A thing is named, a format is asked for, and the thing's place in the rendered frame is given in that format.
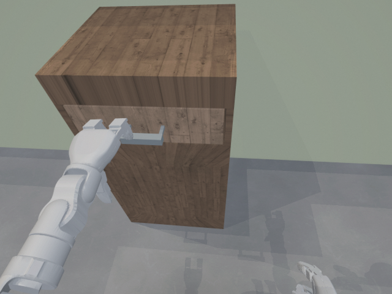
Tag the drawer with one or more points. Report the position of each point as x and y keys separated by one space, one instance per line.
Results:
x=182 y=125

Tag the left robot hand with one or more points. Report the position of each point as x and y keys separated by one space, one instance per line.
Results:
x=96 y=145

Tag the right robot hand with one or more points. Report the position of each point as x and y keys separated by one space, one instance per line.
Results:
x=320 y=284

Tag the cabinet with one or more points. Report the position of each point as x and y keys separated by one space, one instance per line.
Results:
x=156 y=56

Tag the left robot forearm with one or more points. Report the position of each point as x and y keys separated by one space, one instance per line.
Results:
x=39 y=263

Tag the handle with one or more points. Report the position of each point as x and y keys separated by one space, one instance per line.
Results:
x=145 y=139

